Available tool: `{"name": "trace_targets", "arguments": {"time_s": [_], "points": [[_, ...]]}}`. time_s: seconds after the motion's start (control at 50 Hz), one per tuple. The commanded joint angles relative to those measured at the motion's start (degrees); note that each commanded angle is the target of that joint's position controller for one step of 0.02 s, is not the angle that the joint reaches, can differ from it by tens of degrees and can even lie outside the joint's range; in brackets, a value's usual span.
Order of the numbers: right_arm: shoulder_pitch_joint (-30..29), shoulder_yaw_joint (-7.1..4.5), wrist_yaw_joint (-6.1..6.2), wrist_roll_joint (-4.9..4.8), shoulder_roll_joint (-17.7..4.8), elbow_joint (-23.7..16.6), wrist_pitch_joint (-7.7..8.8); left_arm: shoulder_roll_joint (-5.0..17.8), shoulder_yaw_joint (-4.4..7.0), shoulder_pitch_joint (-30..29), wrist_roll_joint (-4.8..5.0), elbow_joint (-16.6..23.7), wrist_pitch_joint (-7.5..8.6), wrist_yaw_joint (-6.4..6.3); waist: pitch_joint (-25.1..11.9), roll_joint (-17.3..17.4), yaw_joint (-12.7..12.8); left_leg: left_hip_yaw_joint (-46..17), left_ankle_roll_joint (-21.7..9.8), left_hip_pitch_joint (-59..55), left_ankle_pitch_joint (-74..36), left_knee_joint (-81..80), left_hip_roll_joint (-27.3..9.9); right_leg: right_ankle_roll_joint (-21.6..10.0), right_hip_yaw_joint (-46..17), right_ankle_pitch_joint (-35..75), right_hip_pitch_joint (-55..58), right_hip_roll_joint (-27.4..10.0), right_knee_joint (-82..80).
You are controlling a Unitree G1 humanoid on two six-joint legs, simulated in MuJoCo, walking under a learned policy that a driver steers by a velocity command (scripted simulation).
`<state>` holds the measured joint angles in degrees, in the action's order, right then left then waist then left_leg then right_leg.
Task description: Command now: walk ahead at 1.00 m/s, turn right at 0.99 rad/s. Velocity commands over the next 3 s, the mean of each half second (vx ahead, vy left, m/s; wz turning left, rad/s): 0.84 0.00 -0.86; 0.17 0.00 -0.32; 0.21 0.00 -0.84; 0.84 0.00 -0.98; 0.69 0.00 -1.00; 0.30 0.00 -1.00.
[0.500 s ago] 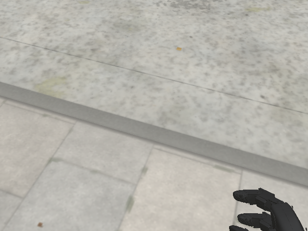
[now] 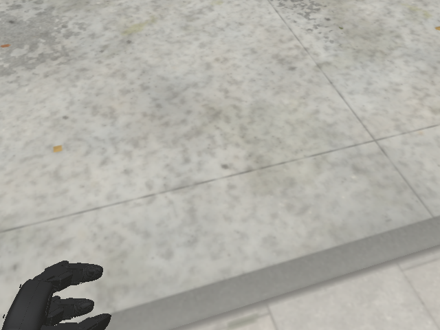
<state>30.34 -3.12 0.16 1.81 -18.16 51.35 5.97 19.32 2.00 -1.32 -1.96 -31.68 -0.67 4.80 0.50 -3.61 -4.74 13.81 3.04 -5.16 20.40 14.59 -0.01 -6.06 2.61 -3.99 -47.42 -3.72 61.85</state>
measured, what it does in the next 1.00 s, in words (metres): walks ahead, turning right: right foot, then left foot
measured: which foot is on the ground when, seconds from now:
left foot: down 0.00-0.14, up 0.16-0.50, down 0.52-0.96, up 0.98-1.00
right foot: up 0.00-0.14, down 0.16-0.54, up 0.56-0.94, down 0.96-1.00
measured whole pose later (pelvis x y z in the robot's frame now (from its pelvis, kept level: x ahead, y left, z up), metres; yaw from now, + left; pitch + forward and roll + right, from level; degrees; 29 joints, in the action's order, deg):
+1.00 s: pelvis +0.57 -0.08 +0.00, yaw -37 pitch +1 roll +2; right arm 6.3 -3.1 2.1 0.3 -16.6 41.7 -0.6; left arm 15.3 2.8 9.9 0.3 -38.8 -3.0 -1.0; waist 2.2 1.6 -0.3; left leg 5.2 -1.0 22.4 14.1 33.4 -0.1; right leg -1.8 -2.0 -16.0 -20.3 0.1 35.4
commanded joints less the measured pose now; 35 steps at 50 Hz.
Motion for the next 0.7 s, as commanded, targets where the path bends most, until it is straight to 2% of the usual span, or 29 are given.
{"name": "trace_targets", "arguments": {"time_s": [0.02,0.06,0.08,0.12,0.14,0.16,0.18,0.2,0.22,0.24,0.26,0.28,0.3,0.34,0.4,0.42,0.44,0.46,0.48,0.5,0.52,0.54,0.56,0.58,0.6,0.62,0.64,0.66,0.7], "points": [[-5.03,-0.2,0.36,0.25,-5.18,-4.0,1.33,-0.39,-1.17,-5.47,0.18,4.38,0.52,1.16,8.58,5.47,3.9,1.44,-2.9,7.89,-41.76,-7.81,-11.5,-2.5,5.56,3.07,7.19,1.49,-12.22],[-2.04,-0.71,1.26,0.07,-7.79,-3.7,0.51,0.17,-0.97,-4.33,0.27,3.24,0.79,0.94,5.31,7.65,4.91,3.17,-1.82,2.91,-70.51,-0.53,-11.97,-4.46,10.34,0.34,14.5,6.56,-15.79],[-1.99,-1.21,1.88,0.03,-9.7,-3.92,-0.24,1.09,-0.59,-0.95,0.26,2.25,0.87,0.5,2.82,9.59,7.38,3.02,-1.64,0.94,-79.98,5.46,-13.35,-5.36,10.5,-2.5,18.53,8.32,-16.87],[-6.31,-2.24,2.34,0.3,-12.86,-5.8,-2.08,5.28,1.71,17.66,0.5,-3.16,1.34,-0.78,-6.07,11.29,16.8,0.88,-3.22,5.31,-85.98,29.11,-16.22,-8.34,7.25,-7.86,38.5,11.08,-18.99],[-8.64,-2.37,1.74,0.45,-12.39,-7.19,-2.66,7.69,3.63,28.39,0.73,-7.29,1.78,-2.21,-10.09,8.26,20.78,0.51,-3.73,16.59,-67.49,48.3,-14.19,-10.29,1.9,-8.33,55.05,10.55,-25.11],[-10.01,-1.22,0.52,1.08,-5.85,-9.52,-2.55,11.72,5.44,24.22,2.44,-7.74,1.08,-3.73,-6.81,-5.43,14.75,-0.16,-2.61,35.59,-1.89,69.99,-2.48,-12.23,-12.97,-8.07,62.62,1.94,-26.48],[-8.97,-0.59,0.38,-0.37,-5.31,-17.27,-1.38,17.53,6.29,22.03,0.18,-4.51,-0.02,-3.74,-16.91,-8.88,10.78,-11.14,-0.5,54.92,8.52,84.6,2.07,-24.21,-43.57,-10.06,77.03,-9.35,-35.75],[-14.75,-0.18,0.23,-0.14,-6.79,-18.5,0.31,15.06,6.36,25.13,0.34,-4.25,-0.19,-4.59,-16.08,2.16,13.42,-18.44,-0.88,58.65,3.66,81.06,-1.27,-22.99,-48.83,-15.17,73.81,-11.1,-44.03],[-15.69,0.28,0.19,-0.33,-6.21,-18.29,1.06,12.15,5.77,23.85,0.63,-6.21,0.43,-5.12,-6.31,6.21,10.39,-18.85,-1.27,57.91,1.35,73.88,-3.65,-20.88,-45.65,-13.81,63.35,-10.11,-47.16],[-16.61,0.52,0.32,0.33,-5.69,-18.03,0.8,10.01,5.1,22.44,0.77,-7.25,1.45,-5.4,-1.25,9.38,7.0,-18.72,-0.93,53.79,1.69,67.73,-5.46,-18.69,-40.7,-8.68,53.51,-7.35,-47.81],[-15.38,0.72,0.4,1.55,-5.31,-17.43,-0.3,8.96,4.56,20.11,0.75,-6.9,2.49,-5.77,0.65,10.04,4.14,-19.0,-0.24,49.41,3.36,64.41,-6.48,-17.53,-35.64,-3.85,46.19,-4.54,-47.49],[-13.69,0.77,0.33,2.41,-5.17,-16.81,-1.81,7.46,3.79,18.78,0.98,-6.91,3.31,-5.79,1.67,9.88,1.97,-18.82,0.63,45.93,4.78,61.22,-7.29,-17.01,-32.4,-1.86,39.95,-2.79,-48.1],[-14.78,0.78,0.26,2.5,-4.96,-17.23,-2.93,6.69,3.31,18.39,1.38,-7.03,4.02,-5.55,3.67,9.67,1.15,-18.0,1.58,43.98,6.14,57.12,-7.81,-16.64,-30.36,5.9,34.62,-1.57,-48.42],[-19.99,1.71,-0.05,1.71,-2.48,-19.52,-3.26,7.39,3.32,17.79,1.39,-7.78,5.0,-5.16,6.07,9.19,1.09,-14.41,2.14,39.01,-0.17,45.22,-7.32,-14.38,-23.42,23.98,26.68,1.32,-48.49],[-23.0,3.24,-0.85,0.45,1.24,-19.44,-2.47,6.16,3.33,20.82,2.34,-10.56,5.06,-4.33,1.23,4.72,4.57,-10.27,-1.19,24.92,-24.22,27.49,-2.32,-6.91,-13.9,35.08,24.73,8.1,-43.58],[-32.27,2.24,-0.21,-1.3,0.64,-22.28,0.5,2.21,2.87,23.48,6.42,-10.05,5.02,-5.87,0.76,10.04,9.08,-12.47,-0.17,23.13,-28.72,21.65,0.79,-5.41,-18.51,23.19,23.94,6.01,-42.27],[-33.57,1.99,-0.12,-1.62,0.44,-23.16,1.33,3.92,2.73,25.7,6.12,-11.66,4.58,-6.61,-0.44,7.84,9.0,-12.64,-0.34,23.86,-31.32,15.81,2.39,-4.84,-19.75,20.17,29.77,5.5,-41.47],[-33.47,1.39,-0.07,-1.74,-0.68,-23.33,1.79,5.17,3.21,26.86,5.06,-12.53,3.98,-7.11,-1.1,3.24,9.02,-13.28,-1.04,23.8,-33.52,12.54,3.2,-3.81,-21.08,19.63,34.54,4.97,-39.4],[-31.56,0.34,0.08,-1.71,-2.88,-22.89,2.05,5.85,3.51,26.58,4.11,-12.64,3.48,-7.45,-2.54,-0.23,7.77,-13.77,-2.14,22.23,-34.49,11.28,3.81,-2.56,-21.98,22.24,38.4,4.56,-35.03],[-27.4,-0.65,0.23,-1.42,-4.55,-21.88,2.28,5.86,3.65,24.84,3.52,-12.33,3.06,-7.53,-4.89,-2.17,4.5,-13.02,-3.17,17.87,-36.99,9.62,4.09,-0.47,-21.03,26.58,40.42,5.09,-28.68],[-19.47,-1.35,0.11,-0.79,-5.61,-19.89,2.41,4.97,3.35,22.14,2.94,-11.19,2.82,-7.26,-8.97,-3.31,-0.49,-13.09,-4.47,8.73,-43.65,9.45,2.11,2.42,-18.85,27.34,38.92,6.51,-18.02],[-8.73,-1.46,0.12,0.04,-7.73,-17.67,2.24,1.32,2.15,20.0,1.62,-8.48,2.75,-7.04,-17.41,2.72,-4.37,-23.1,-8.48,-7.29,-67.56,17.05,-9.99,5.98,-15.35,1.26,29.92,9.81,2.61],[-7.44,-0.68,-0.82,1.66,-7.26,-16.44,2.11,-2.04,0.81,34.08,3.04,-9.83,2.92,-6.0,-30.48,22.25,1.96,-49.87,-23.49,-23.16,-77.29,18.56,-29.03,8.62,-17.97,-37.2,16.93,16.76,24.13],[-10.62,-1.27,-1.1,0.41,-6.59,-18.31,1.25,3.18,1.26,36.38,3.44,-11.67,2.27,-5.27,-34.42,15.35,0.52,-56.29,-24.53,-21.33,-58.04,15.01,-29.05,8.96,-21.7,-32.49,14.02,11.98,29.65],[-16.18,-0.87,-0.71,-0.2,-4.29,-19.62,0.3,5.77,2.07,27.87,4.24,-9.83,1.25,-5.21,-25.64,9.78,0.17,-48.65,-22.47,-13.08,-43.62,12.41,-25.21,9.57,-18.17,-29.16,11.16,8.97,29.27],[-20.7,0.09,-0.37,-0.6,-2.38,-19.33,-0.64,5.5,2.1,21.65,3.46,-8.04,0.48,-5.79,-15.45,3.18,2.06,-42.05,-19.66,0.0,-36.03,8.99,-20.84,9.72,-13.72,-25.98,10.58,6.78,24.86],[-22.72,1.05,-0.22,-0.69,-0.95,-18.74,-0.94,4.91,2.21,18.53,2.9,-7.05,-0.26,-6.35,-9.2,1.81,3.72,-37.39,-18.33,9.88,-32.87,6.54,-17.35,9.43,-12.2,-24.59,11.52,5.41,21.03],[-23.88,1.15,-0.35,-0.31,-1.36,-17.79,-1.16,3.16,1.99,19.78,3.01,-6.95,-0.82,-6.32,-5.78,4.0,6.18,-33.86,-17.12,17.5,-31.67,4.22,-14.76,9.17,-11.11,-23.88,15.31,4.12,16.79],[-26.13,1.11,-1.12,-0.19,-0.94,-16.41,-0.96,-0.73,0.99,22.3,2.69,-7.74,-0.87,-6.65,-4.91,7.03,8.41,-25.54,-16.05,25.32,-39.31,2.7,-10.43,9.36,-8.1,-22.62,22.06,2.75,4.0]]}}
